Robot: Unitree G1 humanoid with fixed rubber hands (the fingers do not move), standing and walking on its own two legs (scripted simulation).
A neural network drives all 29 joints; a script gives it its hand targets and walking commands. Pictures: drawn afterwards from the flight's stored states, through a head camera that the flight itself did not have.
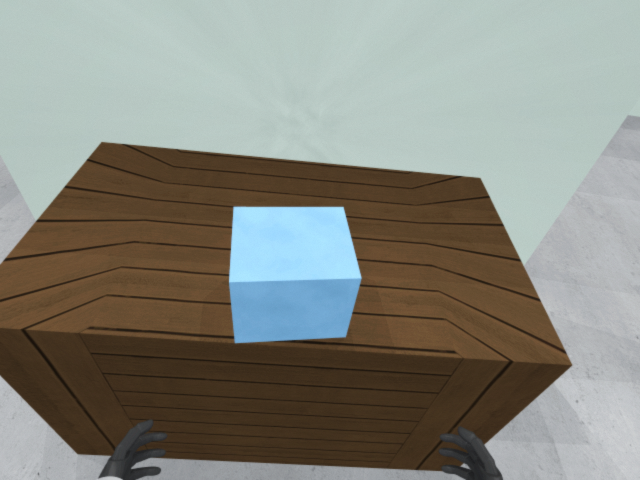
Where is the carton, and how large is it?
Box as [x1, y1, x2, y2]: [229, 207, 361, 342]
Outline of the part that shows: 234,207 229,287 235,342 345,336 361,278 343,207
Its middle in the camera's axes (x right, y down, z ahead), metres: -0.05 +0.07 +0.69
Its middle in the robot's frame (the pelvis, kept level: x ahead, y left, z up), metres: +0.47 +0.06 -0.05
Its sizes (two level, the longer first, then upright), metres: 0.196 0.169 0.165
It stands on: a pedestal, 0.64 m high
